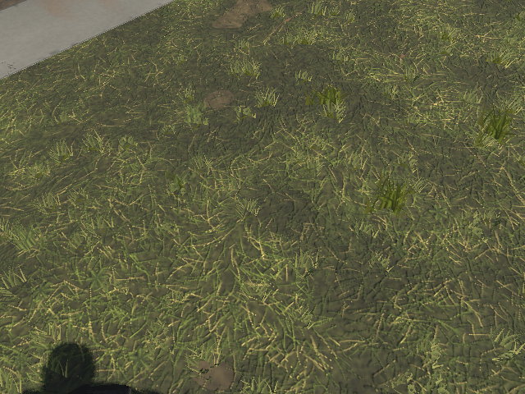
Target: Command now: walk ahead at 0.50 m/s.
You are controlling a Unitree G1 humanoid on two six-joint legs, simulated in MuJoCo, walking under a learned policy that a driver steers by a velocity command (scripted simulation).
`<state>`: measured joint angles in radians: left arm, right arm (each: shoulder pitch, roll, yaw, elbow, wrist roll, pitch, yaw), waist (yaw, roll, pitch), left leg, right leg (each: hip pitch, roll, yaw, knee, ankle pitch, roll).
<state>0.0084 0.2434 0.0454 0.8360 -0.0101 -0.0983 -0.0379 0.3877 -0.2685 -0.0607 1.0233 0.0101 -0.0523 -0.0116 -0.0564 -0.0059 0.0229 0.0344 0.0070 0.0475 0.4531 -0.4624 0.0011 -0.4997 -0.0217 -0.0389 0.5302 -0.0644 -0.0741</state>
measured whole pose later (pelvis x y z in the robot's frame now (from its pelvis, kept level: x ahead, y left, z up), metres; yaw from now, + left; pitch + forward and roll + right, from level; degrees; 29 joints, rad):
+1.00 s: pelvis +0.56 +0.02 +0.01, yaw -8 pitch +2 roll +2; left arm 0.09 0.24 0.06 0.87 -0.02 -0.05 -0.04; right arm 0.31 -0.25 -0.06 0.98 0.00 -0.08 -0.02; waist -0.05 -0.03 0.01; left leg 0.09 -0.04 0.19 0.19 -0.31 0.02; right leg -0.65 -0.08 0.00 0.62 0.04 -0.05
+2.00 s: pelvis +1.14 -0.08 +0.02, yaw +5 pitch +3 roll +0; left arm 0.05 0.28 0.05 0.72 0.00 -0.10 0.00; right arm 0.32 -0.28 -0.07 0.77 0.02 -0.05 -0.01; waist -0.07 -0.03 0.02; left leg -0.15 -0.11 -0.15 0.38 -0.26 0.07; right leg -0.62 -0.06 0.11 0.57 0.02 0.06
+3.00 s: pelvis +1.65 +0.09 +0.02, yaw +40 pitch +2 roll +0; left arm 0.02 0.29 0.04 0.69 0.00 -0.10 -0.02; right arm 0.35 -0.29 -0.07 0.69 0.02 -0.04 -0.01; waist -0.08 -0.04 0.03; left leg -0.13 -0.11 -0.16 0.41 -0.30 0.07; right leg -0.61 -0.05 0.10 0.57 0.03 0.06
